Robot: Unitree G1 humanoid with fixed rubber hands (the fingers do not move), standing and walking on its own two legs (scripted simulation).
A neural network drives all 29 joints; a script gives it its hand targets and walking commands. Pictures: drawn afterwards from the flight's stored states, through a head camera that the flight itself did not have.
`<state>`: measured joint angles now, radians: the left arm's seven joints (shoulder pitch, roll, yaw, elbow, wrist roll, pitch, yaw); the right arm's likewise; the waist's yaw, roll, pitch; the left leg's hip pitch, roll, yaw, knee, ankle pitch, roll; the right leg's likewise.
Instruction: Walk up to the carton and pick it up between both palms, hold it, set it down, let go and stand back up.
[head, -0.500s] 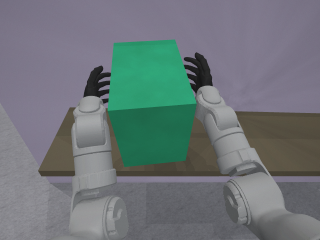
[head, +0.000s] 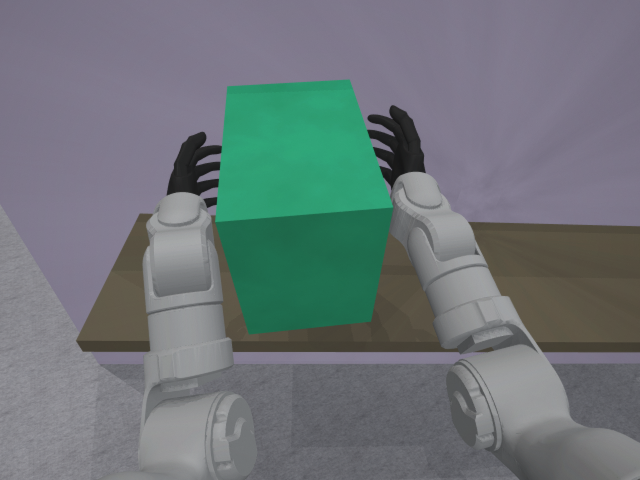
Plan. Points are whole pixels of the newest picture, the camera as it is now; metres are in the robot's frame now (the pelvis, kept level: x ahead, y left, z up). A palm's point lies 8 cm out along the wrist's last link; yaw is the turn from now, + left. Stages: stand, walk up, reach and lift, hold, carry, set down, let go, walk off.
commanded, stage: hold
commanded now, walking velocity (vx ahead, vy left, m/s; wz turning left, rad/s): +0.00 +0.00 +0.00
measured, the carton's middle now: (299, 205) +0.40 +0.01 +0.16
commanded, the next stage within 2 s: set down in 1.94 s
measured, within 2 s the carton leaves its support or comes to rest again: neither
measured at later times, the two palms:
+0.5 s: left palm (187, 197) +0.36 +0.14 +0.21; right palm (406, 173) +0.37 -0.12 +0.23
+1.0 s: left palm (189, 199) +0.36 +0.13 +0.21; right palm (407, 174) +0.37 -0.12 +0.23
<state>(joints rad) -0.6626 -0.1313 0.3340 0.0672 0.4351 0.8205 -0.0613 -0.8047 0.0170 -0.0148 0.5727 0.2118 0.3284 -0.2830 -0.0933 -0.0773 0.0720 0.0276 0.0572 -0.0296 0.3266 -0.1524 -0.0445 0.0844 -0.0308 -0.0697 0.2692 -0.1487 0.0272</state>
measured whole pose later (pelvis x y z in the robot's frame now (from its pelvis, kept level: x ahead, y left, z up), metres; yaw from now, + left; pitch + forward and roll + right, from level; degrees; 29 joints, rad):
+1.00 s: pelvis +0.00 +0.00 +0.00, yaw +0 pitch -11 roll -1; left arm -0.66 -0.13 0.33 0.07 0.43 0.82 -0.06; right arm -0.80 0.01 -0.01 0.56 0.22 0.33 -0.29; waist -0.09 -0.07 0.07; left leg 0.02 0.06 -0.03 0.33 -0.15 -0.04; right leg 0.08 -0.03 -0.07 0.27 -0.15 0.03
